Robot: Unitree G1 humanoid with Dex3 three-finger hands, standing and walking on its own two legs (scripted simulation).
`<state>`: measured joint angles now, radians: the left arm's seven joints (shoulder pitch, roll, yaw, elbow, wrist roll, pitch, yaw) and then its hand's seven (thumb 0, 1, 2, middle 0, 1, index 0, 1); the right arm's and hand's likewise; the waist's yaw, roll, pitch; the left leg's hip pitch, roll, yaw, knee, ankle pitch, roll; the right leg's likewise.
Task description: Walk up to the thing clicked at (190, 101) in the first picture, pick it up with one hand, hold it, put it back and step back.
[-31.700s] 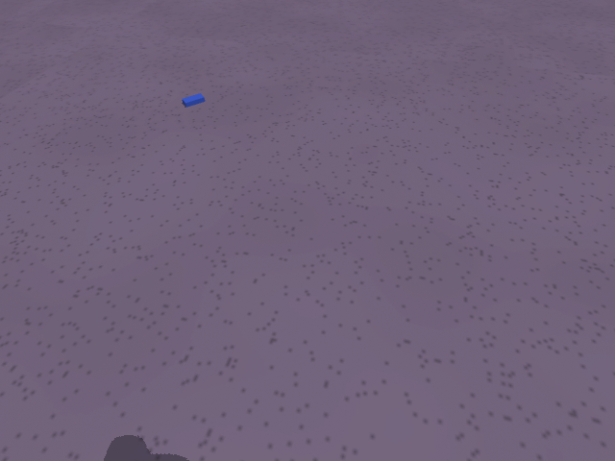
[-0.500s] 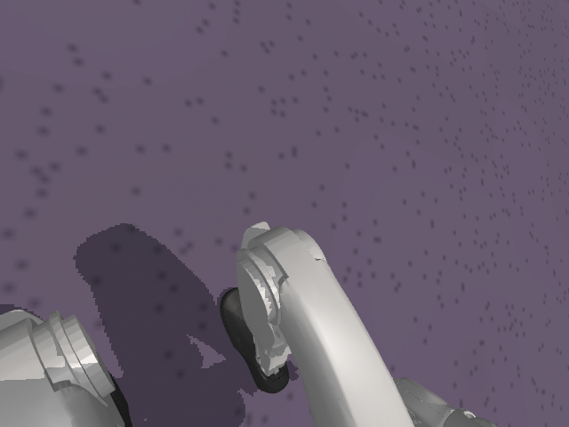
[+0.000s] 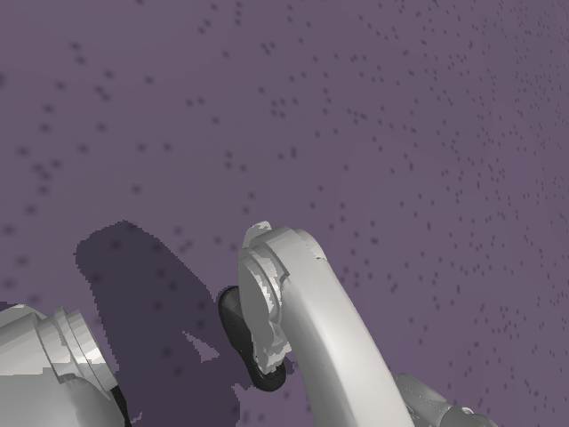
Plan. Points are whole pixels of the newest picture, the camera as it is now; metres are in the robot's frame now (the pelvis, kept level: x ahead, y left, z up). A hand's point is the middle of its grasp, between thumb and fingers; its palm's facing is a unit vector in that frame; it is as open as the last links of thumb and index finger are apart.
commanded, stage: close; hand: left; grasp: from above
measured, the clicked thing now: out of the picture +0.42 +0.36 -0.30
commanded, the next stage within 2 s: settle in 0.80 s
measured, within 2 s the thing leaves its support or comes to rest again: leaves its support in 1.22 s
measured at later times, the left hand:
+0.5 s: hand out of the picture +0.40 +0.35 -0.27, palm faces -0.36 -0.28 -0.89, open 9.6 cm
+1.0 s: hand out of the picture +0.40 +0.35 -0.26, palm faces -0.36 -0.26 -0.89, open 9.4 cm
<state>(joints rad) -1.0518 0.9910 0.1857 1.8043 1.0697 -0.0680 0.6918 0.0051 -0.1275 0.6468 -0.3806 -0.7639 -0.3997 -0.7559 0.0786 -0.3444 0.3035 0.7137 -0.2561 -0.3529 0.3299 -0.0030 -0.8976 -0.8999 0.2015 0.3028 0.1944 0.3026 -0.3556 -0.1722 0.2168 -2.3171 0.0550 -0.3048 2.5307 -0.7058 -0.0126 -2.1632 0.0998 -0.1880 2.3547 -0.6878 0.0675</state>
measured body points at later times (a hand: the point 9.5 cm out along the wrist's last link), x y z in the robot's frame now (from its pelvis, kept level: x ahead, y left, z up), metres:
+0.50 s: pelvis +0.00 +0.00 +0.00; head +0.28 +0.14 +0.32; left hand +0.42 +0.36 -0.22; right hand +0.06 -0.24 -0.05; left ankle +0.07 +0.13 -0.28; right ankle +0.11 -0.12 -0.28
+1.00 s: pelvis +0.00 +0.00 +0.00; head +0.28 +0.14 +0.33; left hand +0.42 +0.36 -0.21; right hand +0.06 -0.24 -0.05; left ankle +0.07 +0.13 -0.28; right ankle +0.11 -0.12 -0.28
